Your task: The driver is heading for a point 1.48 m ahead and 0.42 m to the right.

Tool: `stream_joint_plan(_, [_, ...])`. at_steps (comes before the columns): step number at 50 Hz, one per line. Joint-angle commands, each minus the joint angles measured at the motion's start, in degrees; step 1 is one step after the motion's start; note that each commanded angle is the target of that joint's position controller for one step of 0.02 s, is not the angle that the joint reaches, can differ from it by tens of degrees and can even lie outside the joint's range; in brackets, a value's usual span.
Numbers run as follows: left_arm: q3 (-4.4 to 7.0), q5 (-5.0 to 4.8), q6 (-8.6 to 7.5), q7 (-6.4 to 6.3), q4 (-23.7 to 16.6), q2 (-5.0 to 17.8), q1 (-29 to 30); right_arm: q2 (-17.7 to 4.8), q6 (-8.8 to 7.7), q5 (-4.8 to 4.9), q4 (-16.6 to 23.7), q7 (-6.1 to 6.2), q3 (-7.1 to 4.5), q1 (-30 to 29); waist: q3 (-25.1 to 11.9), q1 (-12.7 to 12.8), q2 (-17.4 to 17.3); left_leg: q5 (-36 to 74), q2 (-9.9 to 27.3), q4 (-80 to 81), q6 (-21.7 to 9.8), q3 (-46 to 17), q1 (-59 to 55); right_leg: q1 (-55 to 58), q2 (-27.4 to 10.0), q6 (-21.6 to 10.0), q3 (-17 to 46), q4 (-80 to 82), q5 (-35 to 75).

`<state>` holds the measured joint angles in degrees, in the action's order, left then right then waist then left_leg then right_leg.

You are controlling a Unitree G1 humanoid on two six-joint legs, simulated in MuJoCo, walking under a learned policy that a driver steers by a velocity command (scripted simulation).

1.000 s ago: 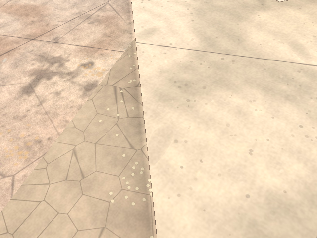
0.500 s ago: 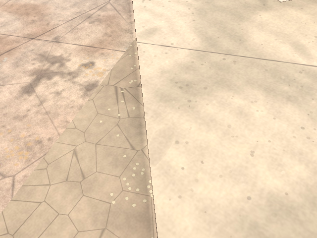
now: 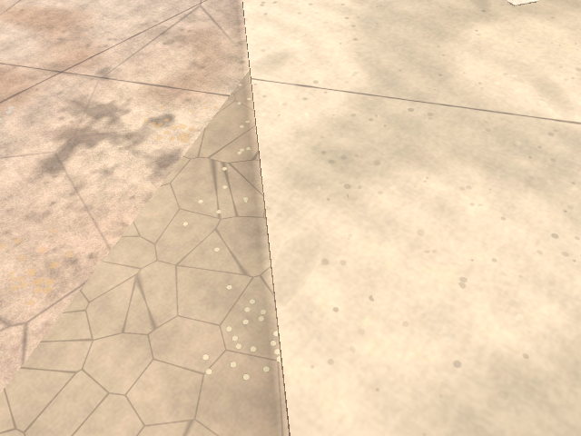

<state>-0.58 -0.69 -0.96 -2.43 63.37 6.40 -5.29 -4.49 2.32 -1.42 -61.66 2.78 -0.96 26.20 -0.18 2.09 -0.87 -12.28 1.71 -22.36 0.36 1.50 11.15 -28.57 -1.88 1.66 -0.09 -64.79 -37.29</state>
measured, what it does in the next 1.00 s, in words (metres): walks ahead: left foot 0.09 m lower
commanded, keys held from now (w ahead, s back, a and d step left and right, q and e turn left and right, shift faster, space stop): no key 0.12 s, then w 0.88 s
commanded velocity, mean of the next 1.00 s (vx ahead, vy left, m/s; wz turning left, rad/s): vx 0.32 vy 0.00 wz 0.00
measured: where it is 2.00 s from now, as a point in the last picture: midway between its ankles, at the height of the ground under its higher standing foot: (322, 271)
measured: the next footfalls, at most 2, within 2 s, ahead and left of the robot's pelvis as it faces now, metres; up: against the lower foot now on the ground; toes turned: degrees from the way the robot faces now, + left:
left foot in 0.80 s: +0.40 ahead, +0.12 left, +0.00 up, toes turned -1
right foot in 1.26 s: +0.69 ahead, -0.07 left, +0.09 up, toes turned -7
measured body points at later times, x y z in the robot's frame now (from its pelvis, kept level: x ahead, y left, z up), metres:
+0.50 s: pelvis +0.08 -0.03 +0.01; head +0.09 -0.04 +0.46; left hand +0.06 +0.19 -0.14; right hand +0.08 -0.25 -0.15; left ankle +0.02 +0.10 -0.62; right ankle -0.02 -0.13 -0.66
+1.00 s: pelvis +0.36 +0.04 -0.01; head +0.38 +0.05 +0.44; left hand +0.52 +0.27 -0.13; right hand +0.33 -0.19 -0.16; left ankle +0.36 +0.12 -0.75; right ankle +0.35 -0.09 -0.50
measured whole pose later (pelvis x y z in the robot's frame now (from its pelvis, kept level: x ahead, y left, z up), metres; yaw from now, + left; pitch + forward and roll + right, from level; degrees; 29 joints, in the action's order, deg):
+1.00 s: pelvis +0.36 +0.04 -0.01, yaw +0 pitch +2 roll +0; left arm 0.5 -1.6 -5.4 -1.4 48.5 11.6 -7.0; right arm -9.7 -3.4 -0.6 -60.2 -2.6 -0.6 22.2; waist -0.6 -1.4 0.9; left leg -14.7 -3.7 -27.5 -4.4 0.8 15.2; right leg -53.4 -3.9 -1.9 -0.3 -108.8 -25.0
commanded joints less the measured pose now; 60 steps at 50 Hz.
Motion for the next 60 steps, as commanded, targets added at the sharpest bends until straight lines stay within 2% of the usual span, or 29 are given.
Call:
stream_joint_plan(1, [0.0, 0.0, -0.18, 0.2, -1.4, 2.0, 0.0, -3.0, 0.06, -0.02, -0.4, 0.12, -0.47, 7.8, 1.8, 0.0, 0.1, 13.4, 2.5, 2.0, -2.3, -0.6, -3.8, -5.2, -1.9, -4.4, 1.3, 11.5, 12.5])
stream_joint_plan(6, [0.05, -0.01, -0.23, 0.11, -1.3, 2.0, -0.3, -3.0, 0.04, -0.02, -0.5, 0.14, -0.45, 7.9, 2.0, 0.0, 0.1, 12.5, 2.5, 2.2, -2.3, -0.6, -3.4, -5.3, -1.9, -4.4, 1.2, 11.5, 12.1])
stream_joint_plan(8, [0.05, -0.05, -0.15, 0.23, -0.4, 1.6, -2.1, -3.2, 0.23, 0.39, -0.6, 0.53, -0.51, 8.7, 1.5, -0.3, -1.4, -3.4, 2.5, 3.6, -3.7, -1.9, -3.3, -6.4, 0.0, -4.6, -1.5, 9.9, -0.3])
stream_joint_plan(11, [0.65, -1.64, -1.34, 0.39, -0.9, 1.4, -0.7, -6.4, -0.02, 1.19, 0.4, 1.34, -1.26, 10.5, 7.0, -1.8, -6.1, -28.3, 9.2, 8.8, -8.5, -12.8, -2.1, -15.3, 1.7, -6.6, -5.1, 3.4, -9.9])
stream_joint_plan(14, [1.11, -1.84, -3.52, 1.47, -2.6, 1.6, 1.5, -8.1, -1.2, 1.68, 0.4, 1.11, -1.59, 13.8, 8.8, -3.2, -9.5, -34.5, 15.0, 12.0, -11.7, -21.4, -2.2, -19.1, 0.9, -8.3, -6.5, -2.3, -6.2])
stream_joint_plan(17, [1.42, -0.94, -4.31, 2.36, -3.0, 2.3, -2.0, -7.0, -2.2, 2.12, 3.6, 0.68, -0.83, 7.5, 6.4, -0.1, -7.4, -29.4, 10.6, 6.4, -9.5, -15.3, 6.4, -8.7, 1.5, -9.9, -5.1, 7.2, -8.6])
stream_joint_plan(19, [3.35, -0.22, -4.75, 2.26, -0.6, 8.2, -14.2, -3.8, -4.3, 2.48, 8.0, 0.49, 0.37, -2.0, 4.3, 6.0, 5.2, -10.0, -0.8, -14.2, -3.9, -1.5, 24.2, 10.0, -3.8, -15.1, 12.7, 22.4, -13.9])
stream_joint_plan(20, [5.5, 0.09, -5.39, 1.56, 0.6, 15.4, -24.3, -4.7, -6.6, 2.63, 10.5, 0.23, 0.02, -7.0, 0.4, 10.6, 15.1, -1.0, -5.7, -32.3, -1.0, -0.7, 36.0, 23.2, -12.8, -21.8, 38.0, 35.0, -6.6])
stream_joint_plan(21, [5.23, 0.71, -6.93, 1.32, 1.3, 14.8, -28.1, -6.3, -9.05, 3.0, 11.2, -0.5, -0.48, -11.8, 1.0, 12.3, 16.9, -17.2, -5.8, -47.8, -1.5, -10.8, 47.1, 30.3, -20.3, -26.0, 53.0, 42.4, 11.8])
stream_joint_plan(22, [4.23, 0.46, -8.36, 1.66, 1.5, 11.5, -26.4, -5.1, -10.31, 3.87, 11.4, -1.58, -0.39, -13.4, 5.0, 9.5, 13.5, -17.3, -4.4, -54.8, -2.8, -15.8, 54.2, 31.6, -21.1, -25.1, 52.6, 39.7, 20.6])
stream_joint_plan(24, [2.95, 0.18, -8.56, 2.24, 2.2, 7.7, -24.0, -4.7, -10.03, 4.09, 12.1, -2.64, -0.57, -15.1, 8.2, 4.6, 4.9, -14.8, -2.3, -59.8, -3.5, -12.9, 57.4, 26.8, -20.0, -20.6, 40.0, 32.9, 30.7])
stream_joint_plan(26, [1.88, 0.93, -7.3, 2.26, 1.9, 5.8, -20.8, -5.1, -8.41, 4.2, 13.0, -3.01, -0.94, -13.9, 8.0, 0.3, 3.8, -9.0, 0.0, -56.5, -4.1, -10.0, 50.8, 18.4, -16.2, -15.7, 28.0, 35.9, 26.9])
stream_joint_plan(28, [1.56, 0.95, -6.64, 1.15, 0.2, 6.6, -16.1, -5.8, -7.39, 3.67, 15.1, -3.23, -0.78, -15.3, 9.2, -2.4, 4.7, -1.1, 2.0, -44.7, -3.4, -7.2, 43.0, 12.1, -13.6, -13.1, 19.4, 41.8, 28.2])
stream_joint_plan(31, [2.19, -0.63, -6.55, -0.51, -0.8, 9.9, -15.3, -6.0, -7.27, 2.62, 18.3, -4.48, -0.5, -23.1, 6.7, -1.3, 3.5, 15.7, 0.5, -19.3, -2.3, -0.3, 18.2, 4.1, -6.1, -9.6, 4.6, 45.6, 29.4])
stream_joint_plan(35, [3.52, -1.17, -5.93, -1.0, -1.2, 13.9, -17.9, -10.3, -6.97, 3.49, 19.7, -4.77, -2.21, -26.8, 4.4, -1.3, 5.4, 20.1, -2.1, -6.8, -2.4, -0.2, 13.1, 21.4, -6.6, -8.1, 2.2, 40.1, 45.9])
stream_joint_plan(37, [3.88, -0.58, -4.61, -0.54, -1.6, 14.2, -18.5, -13.1, -7.09, 3.25, 17.3, -5.22, -3.84, -20.4, 0.8, -4.5, 7.4, 20.3, -0.8, -3.3, -5.2, -0.6, 8.5, 29.0, -7.9, -6.7, 2.3, 27.8, 57.6])
stream_joint_plan(38, [3.84, -0.24, -4.12, -0.13, -2.5, 13.6, -16.5, -14.5, -6.98, 3.46, 13.8, -5.6, -4.86, -11.4, -2.7, -9.0, 6.8, 25.6, -0.5, 0.2, -6.7, 0.1, -2.3, 26.4, -7.1, -5.9, 1.2, 16.5, 60.4])
stream_joint_plan(39, [3.54, -0.05, -4.45, 0.61, -3.8, 12.5, -13.6, -16.3, -6.4, 2.98, 9.7, -5.76, -5.79, -1.1, -6.1, -14.2, 4.1, 32.1, 1.4, 4.2, -8.1, 0.3, -15.4, 18.5, -3.4, -4.4, -0.7, -0.9, 53.4])
stream_joint_plan(40, [2.23, 1.01, -5.02, 1.4, -4.5, 5.2, -15.0, -15.5, -6.24, 0.76, 6.4, -6.04, -4.76, 5.1, -9.2, -13.3, -8.3, 40.9, 9.8, -5.5, -10.7, -7.9, -32.4, -3.5, 2.2, -3.2, 0.7, -28.0, 0.0])
stream_joint_plan(41, [0.95, 0.75, -7.04, 2.25, -5.3, 1.0, -19.3, -14.4, -6.69, -1.6, 7.6, -6.17, -2.68, 2.5, -10.4, -9.2, -22.3, 72.1, 12.5, -18.8, -11.3, -13.5, -32.2, -14.5, 6.1, -5.5, 10.0, -43.9, -8.6])
stream_joint_plan(42, [1.52, -1.49, -8.21, 2.99, -4.6, 3.7, -25.3, -13.6, -6.17, -2.07, 7.6, -6.16, -2.66, 5.0, -17.2, -7.7, -22.3, 72.0, 16.3, -16.3, -17.2, -19.7, -36.1, -19.3, 6.9, -6.0, 13.0, -49.1, -3.4])
stream_joint_plan(43, [1.92, -3.42, -8.45, 2.92, -8.6, 7.6, -23.7, -17.8, -5.94, -1.05, 7.7, -5.9, -4.11, 2.6, -19.4, -6.2, -16.7, 40.9, 21.9, -3.6, -24.2, -29.5, -35.6, -26.0, 6.1, -3.2, 7.7, -50.3, 2.7])
stream_joint_plan(44, [2.04, -2.88, -7.84, 1.86, -11.0, 9.0, -17.1, -16.9, -6.0, 0.64, 8.1, -5.4, -3.98, -3.8, -14.7, -4.5, -5.8, 16.3, 21.2, 2.8, -23.6, -31.7, -27.6, -30.4, 1.0, -2.4, 2.8, -48.2, 8.6])
stream_joint_plan(46, [1.62, -0.86, -5.74, 0.77, -13.7, 7.4, -9.0, -11.7, -7.08, 0.85, 9.5, -5.2, -1.3, -12.7, -5.3, -1.6, 2.8, 9.4, 18.7, 6.2, -20.8, -29.1, -7.4, -28.8, -2.6, -2.8, 2.1, -50.3, 12.1])
stream_joint_plan(48, [0.6, -0.78, -4.21, 1.05, -16.4, 4.3, -8.3, -9.9, -7.45, 1.02, 7.2, -5.47, 0.03, -12.6, 0.5, 1.5, -1.5, 7.0, 16.1, 7.6, -18.0, -24.3, 3.6, -31.4, -5.1, -3.7, 2.8, -49.4, 12.4])
stream_joint_plan(50, [-0.16, -0.54, -4.05, 1.06, -20.1, 4.0, -4.1, -9.2, -7.18, 0.85, 6.1, -5.09, 0.94, -10.8, 3.5, 2.1, -2.0, 4.2, 11.6, 9.9, -15.2, -18.1, 10.1, -32.8, -6.2, -4.2, 2.1, -41.4, 16.3])
stream_joint_plan(54, [-0.71, 1.86, -5.26, 0.8, -24.2, 4.7, 4.8, -12.0, -6.63, 0.87, 5.5, -2.86, 0.29, -4.9, 0.7, -1.0, -0.6, 16.9, 8.0, 14.3, -13.2, -11.9, 7.6, -24.8, -6.5, -2.8, -2.4, -15.8, 29.3])
stream_joint_plan(57, [-1.58, 0.12, -5.26, 1.65, -27.0, 2.8, 13.6, -12.0, -5.51, 2.06, 3.5, -2.07, 0.0, 4.1, 1.7, -4.9, -2.3, 26.3, 10.4, 15.3, -12.7, -10.1, -6.7, -25.7, -4.1, -3.9, -7.1, -1.1, 25.8])
stream_joint_plan(60, [-1.28, -0.94, -5.67, 3.85, -27.0, 3.1, 13.9, -12.2, -4.08, 0.96, 3.7, -2.71, 0.35, 6.0, 0.1, -3.6, -8.2, 53.0, 11.1, 8.5, -11.6, -4.8, -14.4, -18.2, 1.4, -7.9, -13.7, 5.1, 17.0])
Velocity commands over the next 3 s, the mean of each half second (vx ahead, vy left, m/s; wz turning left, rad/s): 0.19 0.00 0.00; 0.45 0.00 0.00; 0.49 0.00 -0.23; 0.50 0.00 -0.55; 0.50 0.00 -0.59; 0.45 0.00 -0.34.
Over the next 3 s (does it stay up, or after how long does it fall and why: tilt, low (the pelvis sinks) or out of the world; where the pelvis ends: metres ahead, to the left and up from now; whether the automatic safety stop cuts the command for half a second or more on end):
stays up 1.34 -0.36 0.07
